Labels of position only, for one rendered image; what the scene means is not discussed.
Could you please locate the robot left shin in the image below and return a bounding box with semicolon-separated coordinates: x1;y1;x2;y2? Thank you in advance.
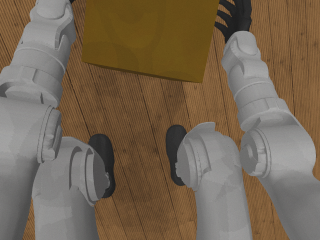
31;136;110;200

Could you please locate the robot shin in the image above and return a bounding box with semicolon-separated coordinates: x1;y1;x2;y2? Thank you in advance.
31;136;110;200
175;122;242;184

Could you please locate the right robot hand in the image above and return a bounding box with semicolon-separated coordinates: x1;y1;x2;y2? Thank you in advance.
214;0;252;44

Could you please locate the robot right shin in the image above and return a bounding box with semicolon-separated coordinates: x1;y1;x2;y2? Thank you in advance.
175;122;242;184

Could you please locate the carton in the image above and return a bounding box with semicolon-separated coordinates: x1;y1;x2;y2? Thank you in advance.
81;0;220;83

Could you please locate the robot right upper arm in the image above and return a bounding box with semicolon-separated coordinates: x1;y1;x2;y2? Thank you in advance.
239;124;320;240

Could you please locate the robot right forearm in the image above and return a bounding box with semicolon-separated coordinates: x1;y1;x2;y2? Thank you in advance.
221;31;316;164

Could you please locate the robot left forearm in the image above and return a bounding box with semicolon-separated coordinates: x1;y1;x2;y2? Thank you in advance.
0;0;77;109

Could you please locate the robot left upper arm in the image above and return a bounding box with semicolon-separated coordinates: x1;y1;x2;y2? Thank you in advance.
0;96;63;240

